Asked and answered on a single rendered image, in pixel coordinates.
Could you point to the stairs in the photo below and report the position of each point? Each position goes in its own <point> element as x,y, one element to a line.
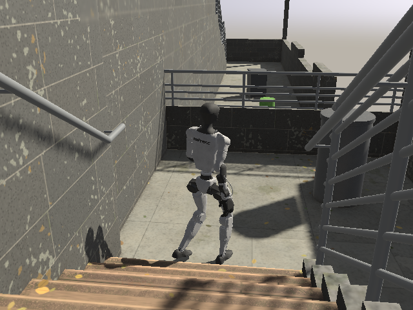
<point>140,284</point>

